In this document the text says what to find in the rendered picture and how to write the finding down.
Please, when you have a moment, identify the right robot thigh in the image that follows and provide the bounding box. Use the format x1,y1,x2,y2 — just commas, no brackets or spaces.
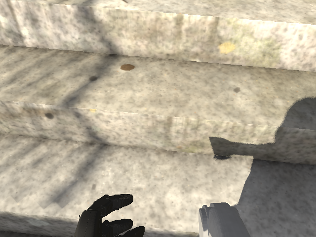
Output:
198,202,251,237

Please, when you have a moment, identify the robot left hand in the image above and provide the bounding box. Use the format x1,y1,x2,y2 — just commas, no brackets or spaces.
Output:
71,194,145,237

